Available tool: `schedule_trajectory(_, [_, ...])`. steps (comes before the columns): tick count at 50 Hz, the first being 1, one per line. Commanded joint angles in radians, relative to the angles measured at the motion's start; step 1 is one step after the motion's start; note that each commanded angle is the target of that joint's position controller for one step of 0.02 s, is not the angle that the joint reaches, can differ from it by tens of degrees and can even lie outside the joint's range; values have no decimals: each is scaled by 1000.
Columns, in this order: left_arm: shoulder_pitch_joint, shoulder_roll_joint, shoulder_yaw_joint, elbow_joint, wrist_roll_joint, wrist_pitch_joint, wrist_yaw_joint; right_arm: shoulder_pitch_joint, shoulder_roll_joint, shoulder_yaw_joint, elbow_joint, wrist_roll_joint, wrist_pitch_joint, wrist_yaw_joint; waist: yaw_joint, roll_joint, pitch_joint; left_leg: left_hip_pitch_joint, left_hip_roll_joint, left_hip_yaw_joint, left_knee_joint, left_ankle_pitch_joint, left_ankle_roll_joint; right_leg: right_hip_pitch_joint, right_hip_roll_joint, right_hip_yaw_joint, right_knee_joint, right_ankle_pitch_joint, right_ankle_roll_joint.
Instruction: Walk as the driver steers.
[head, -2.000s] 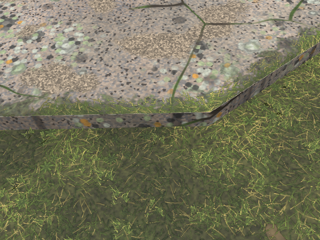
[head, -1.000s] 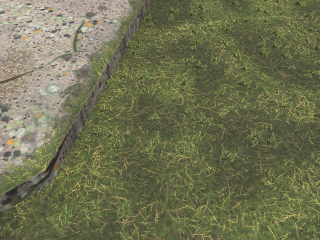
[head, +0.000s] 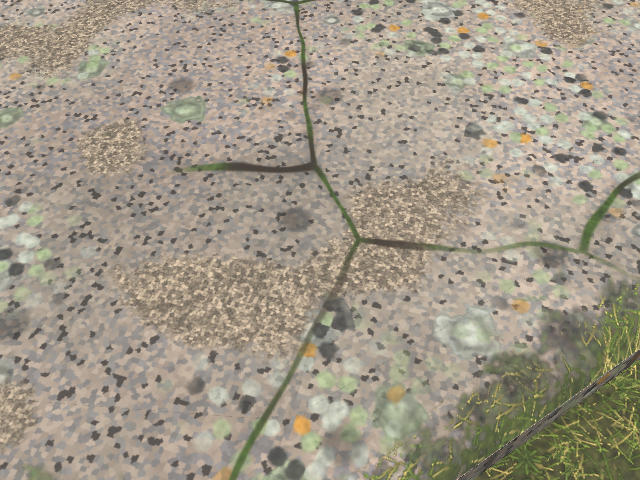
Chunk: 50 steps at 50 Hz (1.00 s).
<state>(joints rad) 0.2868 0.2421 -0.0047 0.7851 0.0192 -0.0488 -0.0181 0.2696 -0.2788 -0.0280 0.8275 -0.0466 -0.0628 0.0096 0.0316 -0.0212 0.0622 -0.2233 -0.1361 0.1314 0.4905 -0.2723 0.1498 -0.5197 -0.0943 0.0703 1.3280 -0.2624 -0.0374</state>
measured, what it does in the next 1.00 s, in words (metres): climbs, turning right: right foot 0.09 m higher, then right foot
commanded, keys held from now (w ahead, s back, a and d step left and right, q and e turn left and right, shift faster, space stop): w+e+shift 0.42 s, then e+shift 0.30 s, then shift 0.28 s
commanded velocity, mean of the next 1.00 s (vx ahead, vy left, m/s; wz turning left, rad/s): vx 0.63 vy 0.00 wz -0.70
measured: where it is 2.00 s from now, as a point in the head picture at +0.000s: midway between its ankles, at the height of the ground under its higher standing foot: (439, 297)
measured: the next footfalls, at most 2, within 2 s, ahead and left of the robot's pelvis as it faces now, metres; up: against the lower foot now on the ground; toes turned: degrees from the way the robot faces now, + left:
right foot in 0.16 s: +0.33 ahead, -0.16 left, +0.09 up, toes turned -11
right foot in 0.32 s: +0.31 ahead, -0.14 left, +0.00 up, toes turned -20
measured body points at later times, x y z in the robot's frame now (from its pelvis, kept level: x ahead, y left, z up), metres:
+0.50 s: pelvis +0.45 -0.09 +0.00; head +0.48 -0.07 +0.45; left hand +0.52 +0.19 -0.15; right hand +0.60 -0.37 -0.02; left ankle +0.60 +0.02 -0.51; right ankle +0.27 -0.12 -0.73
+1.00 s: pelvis +0.74 -0.18 +0.11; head +0.75 -0.21 +0.56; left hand +1.07 -0.20 +0.05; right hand +0.58 -0.45 +0.00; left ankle +0.79 -0.05 -0.62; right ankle +0.76 -0.33 -0.61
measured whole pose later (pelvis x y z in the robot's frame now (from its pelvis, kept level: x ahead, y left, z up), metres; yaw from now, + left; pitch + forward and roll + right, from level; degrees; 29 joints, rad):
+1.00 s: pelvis +0.74 -0.18 +0.11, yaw -46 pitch +1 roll +1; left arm 0.04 0.25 0.05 0.56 -0.01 0.01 -0.04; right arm 0.26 -0.32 -0.08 0.75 0.03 -0.04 -0.05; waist -0.07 0.00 0.04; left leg -0.18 0.12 0.22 0.57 -0.38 -0.04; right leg -0.50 0.01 -0.04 0.59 -0.08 -0.02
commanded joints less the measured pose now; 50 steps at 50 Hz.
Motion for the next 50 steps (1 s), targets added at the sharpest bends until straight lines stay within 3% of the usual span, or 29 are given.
schedule_trajectory(1, [56,98,31,-8,3,35,-19,32,-94,-27,-36,15,-66,5,2,9,3,34,327,-226,-352,332,3,-116,-44,13,-47,72,-1])
schedule_trajectory(5, [-110,62,24,-59,-17,32,-25,49,-78,-19,-22,19,-78,11,-18,59,43,90,246,18,-346,716,-100,-211,9,-85,-198,261,-28])
schedule_trajectory(7, [-148,44,14,-78,-7,46,-14,103,-74,-11,0,7,-75,0,-40,105,11,228,258,65,-313,910,-119,-265,36,-192,-134,214,-56])
schedule_trajectory(11, [-233,90,9,-126,7,53,-9,165,-87,6,5,-4,-28,-37,-33,37,-19,403,275,112,-124,1672,-169,-211,167,-395,-244,-36,-126])
schedule_trajectory(12, [-248,101,12,-142,14,48,-18,196,-111,6,16,-13,-17,-51,-34,15,-47,422,295,102,-8,1780,-172,-111,203,-419,-391,9,-113])
schedule_trajectory(14, [-33,143,45,-79,27,47,-34,172,-215,-19,7,-1,7,-72,49,57,-134,315,310,63,375,1747,-187,247,279,-386,-679,-3,-103])
schedule_trajectory(15, [178,171,77,-7,28,33,-27,66,-257,-37,-23,42,10,-66,175,20,-163,130,243,50,814,1352,-193,513,224,-271,-1018,223,-181])
schedule_trajectory(16, [281,241,116,58,-8,28,-7,-100,-165,-24,-80,32,-5,-42,214,-176,-89,-468,88,14,1235,-98,-193,887,64,-2,-1010,451,-282])
schedule_trajectory(17, [320,372,133,64,20,16,-3,-162,24,29,-207,18,-40,-52,127,-121,-144,-759,123,-77,1571,-340,-161,998,-92,161,-680,1061,-312])
schedule_trajectory(18, [491,348,135,97,34,8,9,-247,17,33,-294,33,-59,-50,193,-36,-306,-994,113,-169,1698,-352,-160,1235,-176,293,-691,1019,-408])
schedule_trajectory(19, [498,318,137,116,45,19,27,-288,17,45,-344,38,-69,-50,175,-10,-291,-1207,122,-194,1823,-364,-136,1244,-213,426,-834,621,-415])
schedule_trajectory(20, [436,261,127,105,44,15,48,-340,26,62,-395,9,-65,-45,126,-26,-178,-1353,149,-262,1879,-458,-99,1086,-249,535,-954,236,-389])
schedule_trajectory(22, [186,192,88,71,1,-15,38,-412,92,109,-456,-34,-27,-30,-59,45,136,-1233,221,-188,1570,-534,-80,428,-144,314,-1135,69,-234])
schedule_trajectory(24, [-76,204,76,-4,13,-58,28,-391,41,101,-500,22,-5,-29,-166,49,272,-728,229,-66,1130,-371,-147,-240,-27,143,-1338,234,-184])
schedule_trajectory(25, [-203,239,92,-37,5,-64,27,-236,67,109,-463,21,2,-22,-243,91,187,-242,208,-54,831,-163,-145,-472,73,32,-1333,379,-157])
schedule_trajectory(26, [-122,320,128,-23,-34,-68,13,-47,45,83,-373,14,17,-24,-237,91,-53,141,113,-23,768,70,-151,-416,107,34,-1221,684,-185])
schedule_trajectory(27, [-80,392,157,-6,-38,-71,-8,175,-18,45,-316,10,25,-45,-314,-22,-224,295,82,-54,669,101,-151,-179,107,44,-983,1040,-153])
schedule_trajectory(28, [-109,362,140,-33,-116,-61,15,305,-179,-30,-346,29,-17,-79,-458,-114,-371,449,113,-95,434,282,-228,0,105,153,-740,1081,-30])
schedule_trajectory(29, [-161,250,108,-41,-65,-52,19,420,-223,-45,-256,39,-25,-89,-450,3,-405,469,166,-213,306,381,-227,107,125,211,-481,562,47])
schedule_trajectory(30, [23,17,61,-86,-25,-38,24,282,-309,-31,-265,-13,-39,-83,-193,613,-445,395,461,-712,102,863,-96,57,323,213,88,-277,89])
schedule_trajectory(31, [258,65,76,-71,-63,-32,12,101,-240,-14,-372,-28,-27,-57,-59,621,-586,363,592,-1022,-34,864,47,5,302,272,386,-273,112])
schedule_trajectory(32, [194,130,101,-96,-80,-1,14,-9,-178,-5,-391,-6,-13,-39,-38,458,-455,235,579,-931,-48,692,63,-56,251,102,484,-232,150])
schedule_trajectory(34, [133,84,97,-125,-59,57,36,-111,-50,4,-319,46,0,-25,29,204,-178,-5,504,-647,-13,170,-18,-204,124,-3,544,-111,131])
schedule_trajectory(35, [114,72,93,-135,-72,76,34,-127,-36,-2,-289,52,-1,-27,36,165,-92,-139,462,-468,-12,42,-48,-183,79,-12,526,-102,110])
schedule_trajectory(36, [101,72,92,-155,-88,92,34,-136,-29,-6,-264,47,-2,-25,44,159,-41,-194,422,-325,-54,15,-56,-163,56,-32,426,-115,93])
schedule_trajectory(41, [-203,43,66,-282,-35,57,25,-59,-92,-52,-171,37,-19,-73,-58,128,-78,4,410,-110,-97,534,-3,-163,28,-46,-242,-83,66])
schedule_trajectory(43, [-186,46,65,-264,-32,50,6,-101,-136,-65,-174,41,-2,-81,-43,116,-166,33,419,-61,-86,614,13,-27,65,-82,-437,42,72])
schedule_trajectory(46, [-182,76,75,-258,-31,60,-18,-118,-172,-76,-164,79,7,-73,-26,156,-167,41,462,-53,-99,542,8,71,81,-92,-595,139,54])
schedule_trajectory(50, [-84,140,117,-227,-21,46,-19,-85,-141,-70,-133,84,9,-59,26,81,-182,6,371,11,137,448,-67,335,144,-119,-865,303,-35])
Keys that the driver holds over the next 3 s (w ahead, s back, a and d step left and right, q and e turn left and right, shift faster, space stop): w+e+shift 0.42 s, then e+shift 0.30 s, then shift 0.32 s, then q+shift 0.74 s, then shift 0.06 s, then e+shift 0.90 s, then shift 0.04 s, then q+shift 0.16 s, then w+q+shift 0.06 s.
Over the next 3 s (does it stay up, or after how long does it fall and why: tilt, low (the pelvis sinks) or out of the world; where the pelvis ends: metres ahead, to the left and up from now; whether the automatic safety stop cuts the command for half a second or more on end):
stays up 0.80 -0.23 0.12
